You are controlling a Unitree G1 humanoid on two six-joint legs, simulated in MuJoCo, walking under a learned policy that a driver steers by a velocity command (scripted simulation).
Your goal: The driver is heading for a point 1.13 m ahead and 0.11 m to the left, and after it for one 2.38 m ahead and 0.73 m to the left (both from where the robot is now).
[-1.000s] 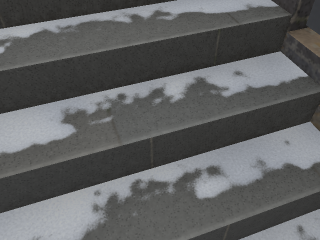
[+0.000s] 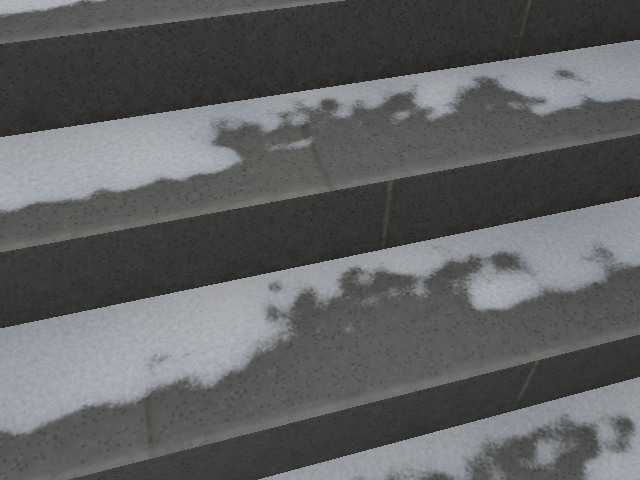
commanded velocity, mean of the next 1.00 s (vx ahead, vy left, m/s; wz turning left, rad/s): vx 0.87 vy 0.00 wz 0.00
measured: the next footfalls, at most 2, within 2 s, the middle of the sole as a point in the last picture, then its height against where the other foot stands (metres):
left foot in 0.44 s outside the picture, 0.18 m higher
right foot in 0.96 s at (315, 339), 0.18 m higher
